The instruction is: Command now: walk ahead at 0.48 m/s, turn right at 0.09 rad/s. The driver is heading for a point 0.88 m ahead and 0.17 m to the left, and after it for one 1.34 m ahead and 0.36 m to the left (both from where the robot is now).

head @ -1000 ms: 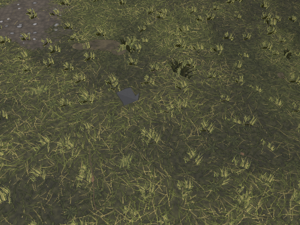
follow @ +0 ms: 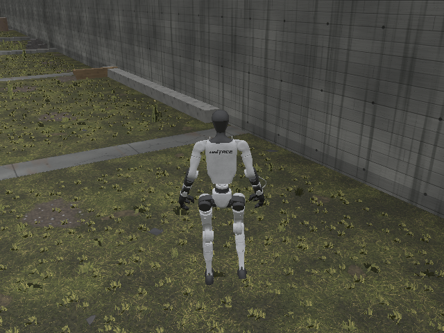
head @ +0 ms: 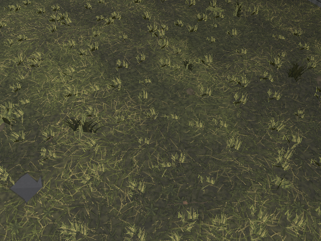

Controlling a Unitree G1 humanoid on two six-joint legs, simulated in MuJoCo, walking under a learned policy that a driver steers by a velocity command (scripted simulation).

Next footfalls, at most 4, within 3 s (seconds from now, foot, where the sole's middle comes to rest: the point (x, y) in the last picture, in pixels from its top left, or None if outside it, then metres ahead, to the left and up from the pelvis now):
0.34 right None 0.37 -0.15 -0.78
0.88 left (137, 203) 0.65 0.11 -0.78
1.32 right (156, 149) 0.93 0.02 -0.78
1.72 left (121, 188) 0.72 0.18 -0.78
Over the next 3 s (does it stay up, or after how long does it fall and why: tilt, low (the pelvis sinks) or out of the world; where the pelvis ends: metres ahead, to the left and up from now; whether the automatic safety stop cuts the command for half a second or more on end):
stays up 1.18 0.40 0.00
